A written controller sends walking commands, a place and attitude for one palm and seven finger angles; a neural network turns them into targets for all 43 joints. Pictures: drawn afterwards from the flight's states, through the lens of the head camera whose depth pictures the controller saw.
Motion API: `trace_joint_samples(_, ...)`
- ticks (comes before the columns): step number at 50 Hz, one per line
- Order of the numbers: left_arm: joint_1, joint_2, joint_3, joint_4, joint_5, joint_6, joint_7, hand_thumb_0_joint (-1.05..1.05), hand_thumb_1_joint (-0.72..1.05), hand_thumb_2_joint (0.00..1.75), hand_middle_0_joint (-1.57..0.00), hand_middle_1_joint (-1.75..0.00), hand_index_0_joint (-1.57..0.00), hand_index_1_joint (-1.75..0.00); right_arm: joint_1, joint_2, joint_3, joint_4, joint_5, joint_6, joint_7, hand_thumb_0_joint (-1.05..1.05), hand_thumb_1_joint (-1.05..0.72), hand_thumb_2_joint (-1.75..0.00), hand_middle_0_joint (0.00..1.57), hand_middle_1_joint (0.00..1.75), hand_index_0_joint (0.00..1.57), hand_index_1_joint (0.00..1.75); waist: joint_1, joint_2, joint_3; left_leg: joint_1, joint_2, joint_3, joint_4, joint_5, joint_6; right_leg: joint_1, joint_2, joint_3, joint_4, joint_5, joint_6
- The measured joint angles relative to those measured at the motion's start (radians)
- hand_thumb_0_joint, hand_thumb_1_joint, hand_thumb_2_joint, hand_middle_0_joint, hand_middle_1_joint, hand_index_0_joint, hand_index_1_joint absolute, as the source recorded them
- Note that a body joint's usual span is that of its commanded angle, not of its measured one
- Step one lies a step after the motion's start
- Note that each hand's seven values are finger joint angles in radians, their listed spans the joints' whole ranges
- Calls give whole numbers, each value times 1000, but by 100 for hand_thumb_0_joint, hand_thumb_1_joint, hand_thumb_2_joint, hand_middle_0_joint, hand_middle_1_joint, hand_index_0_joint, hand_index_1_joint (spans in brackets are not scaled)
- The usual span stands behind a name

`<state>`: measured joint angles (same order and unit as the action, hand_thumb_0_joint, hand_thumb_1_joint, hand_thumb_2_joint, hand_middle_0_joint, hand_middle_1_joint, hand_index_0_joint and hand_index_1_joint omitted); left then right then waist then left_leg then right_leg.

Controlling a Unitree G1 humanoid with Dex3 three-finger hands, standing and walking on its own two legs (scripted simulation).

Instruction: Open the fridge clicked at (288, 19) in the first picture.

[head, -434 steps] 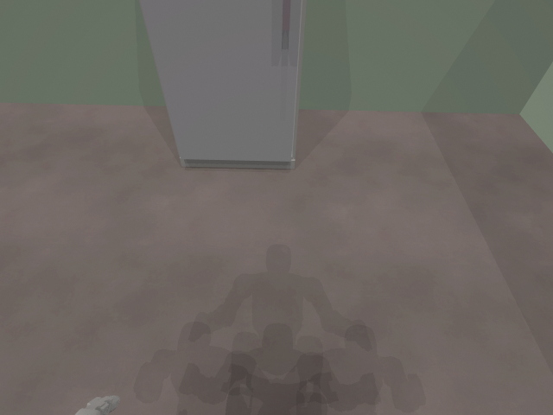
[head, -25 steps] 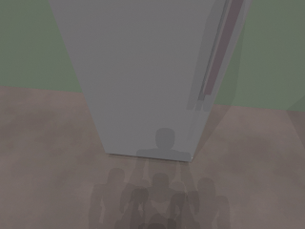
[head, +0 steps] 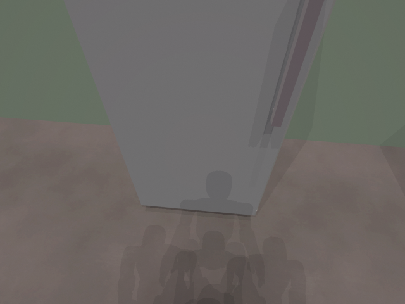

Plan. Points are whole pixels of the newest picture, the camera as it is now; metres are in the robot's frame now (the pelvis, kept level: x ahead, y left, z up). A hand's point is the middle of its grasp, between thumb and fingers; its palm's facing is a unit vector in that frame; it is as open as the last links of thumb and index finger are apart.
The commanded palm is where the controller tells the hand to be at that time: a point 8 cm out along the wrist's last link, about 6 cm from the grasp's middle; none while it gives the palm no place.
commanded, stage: look again from close up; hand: right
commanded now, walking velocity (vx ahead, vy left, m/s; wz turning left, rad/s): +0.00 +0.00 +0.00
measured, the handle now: (295, 52) +0.61 -0.17 +0.20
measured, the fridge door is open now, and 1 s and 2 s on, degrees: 0 0 0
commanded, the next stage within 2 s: shuffle to correct the standing spot in 0.58 s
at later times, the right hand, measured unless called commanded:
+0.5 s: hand out of the picture -0.02 -0.16 -0.18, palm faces +0.04 +0.98 -0.17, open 7.4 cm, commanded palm none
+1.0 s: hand out of the picture -0.02 -0.17 -0.20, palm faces +0.13 +0.98 -0.14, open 7.4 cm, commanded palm none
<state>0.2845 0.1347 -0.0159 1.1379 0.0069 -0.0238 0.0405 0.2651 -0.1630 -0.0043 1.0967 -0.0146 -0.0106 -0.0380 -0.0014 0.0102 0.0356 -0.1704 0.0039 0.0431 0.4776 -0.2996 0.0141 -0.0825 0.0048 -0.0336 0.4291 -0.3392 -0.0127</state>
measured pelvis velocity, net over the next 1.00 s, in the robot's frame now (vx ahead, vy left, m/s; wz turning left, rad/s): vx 0.03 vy -0.01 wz -0.06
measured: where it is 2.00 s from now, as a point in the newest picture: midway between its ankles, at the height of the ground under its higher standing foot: outside the picture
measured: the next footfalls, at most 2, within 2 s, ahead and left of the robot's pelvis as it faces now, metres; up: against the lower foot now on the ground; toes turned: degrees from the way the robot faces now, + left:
left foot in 1.42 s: +0.33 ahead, +0.05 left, +0.00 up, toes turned +2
right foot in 1.90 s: +0.18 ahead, -0.15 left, +0.00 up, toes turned -6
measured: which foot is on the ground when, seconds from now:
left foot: down 0.00-1.00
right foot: down 0.00-1.00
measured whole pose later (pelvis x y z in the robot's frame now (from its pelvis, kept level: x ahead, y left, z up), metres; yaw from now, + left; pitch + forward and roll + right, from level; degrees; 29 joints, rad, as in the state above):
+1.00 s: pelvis +0.03 -0.01 -0.02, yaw -3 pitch +1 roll +2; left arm 0.37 0.11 0.00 1.13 0.02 -0.02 0.02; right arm 0.38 -0.14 -0.04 1.10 -0.03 -0.03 -0.03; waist -0.01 0.02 0.03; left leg -0.17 0.00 0.10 0.58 -0.42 0.01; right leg -0.20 -0.03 -0.06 0.67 -0.47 -0.03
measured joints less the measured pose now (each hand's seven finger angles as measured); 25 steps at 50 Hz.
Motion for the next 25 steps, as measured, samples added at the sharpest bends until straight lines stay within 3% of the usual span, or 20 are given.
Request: trace_joint_samples(25,18,-19,-4,12,-2,-4,0,0,91,90,-20,-30,-20,-30,25,18,3,18,0,-1,2,1,-91,-90,20,30,20,30,-3,6,6,-5,0,7,-18,20,0,-13,0,6,-6,16,0)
